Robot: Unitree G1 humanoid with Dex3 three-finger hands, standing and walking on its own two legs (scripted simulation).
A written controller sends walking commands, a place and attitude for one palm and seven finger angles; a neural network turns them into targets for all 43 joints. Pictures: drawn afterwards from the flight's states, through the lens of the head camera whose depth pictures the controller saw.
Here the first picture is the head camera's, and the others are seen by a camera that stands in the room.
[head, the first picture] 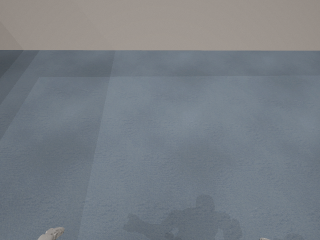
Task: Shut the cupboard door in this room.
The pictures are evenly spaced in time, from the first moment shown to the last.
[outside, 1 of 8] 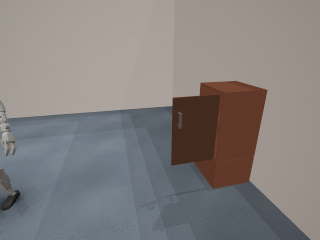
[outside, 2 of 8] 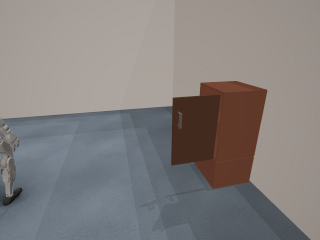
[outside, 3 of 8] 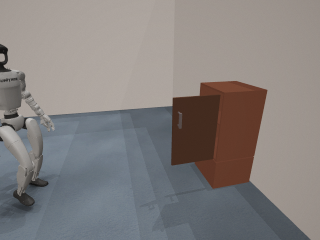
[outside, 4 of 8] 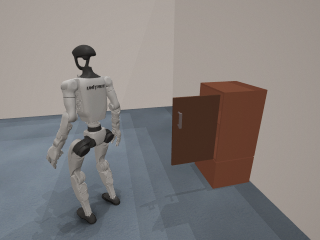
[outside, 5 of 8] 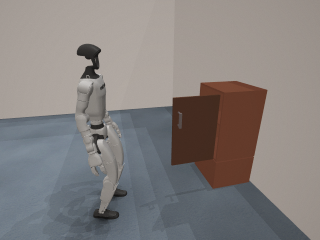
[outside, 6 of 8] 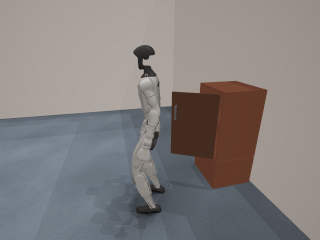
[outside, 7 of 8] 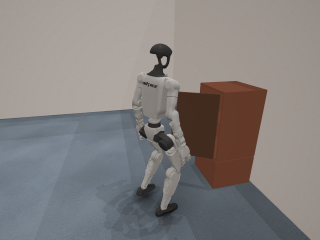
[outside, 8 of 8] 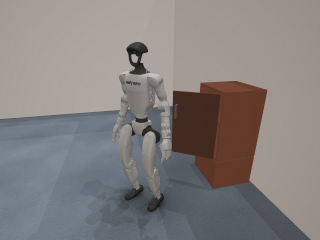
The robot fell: no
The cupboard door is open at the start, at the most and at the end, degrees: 91 91 56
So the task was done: no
